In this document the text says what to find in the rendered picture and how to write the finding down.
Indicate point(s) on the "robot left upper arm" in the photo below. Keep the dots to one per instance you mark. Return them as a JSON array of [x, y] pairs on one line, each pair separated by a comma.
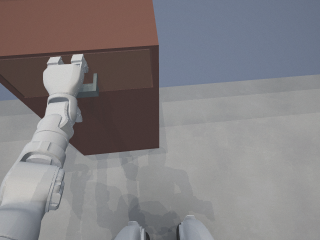
[[31, 191]]

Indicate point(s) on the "cabinet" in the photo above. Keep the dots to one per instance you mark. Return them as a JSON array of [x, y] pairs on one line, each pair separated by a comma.
[[118, 120]]

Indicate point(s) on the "robot left shin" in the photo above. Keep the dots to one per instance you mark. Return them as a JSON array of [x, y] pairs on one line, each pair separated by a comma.
[[131, 223]]

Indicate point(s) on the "robot left forearm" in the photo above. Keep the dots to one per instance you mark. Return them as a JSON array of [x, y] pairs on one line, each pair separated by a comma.
[[51, 139]]

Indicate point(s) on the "drawer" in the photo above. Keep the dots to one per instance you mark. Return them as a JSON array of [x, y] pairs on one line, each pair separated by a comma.
[[115, 69]]

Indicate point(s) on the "right robot thigh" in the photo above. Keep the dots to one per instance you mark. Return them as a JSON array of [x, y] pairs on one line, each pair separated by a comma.
[[193, 229]]

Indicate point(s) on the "handle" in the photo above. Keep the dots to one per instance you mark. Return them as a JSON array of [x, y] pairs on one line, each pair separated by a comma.
[[90, 89]]

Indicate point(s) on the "left robot hand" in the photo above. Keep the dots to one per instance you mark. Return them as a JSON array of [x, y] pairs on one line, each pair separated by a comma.
[[65, 78]]

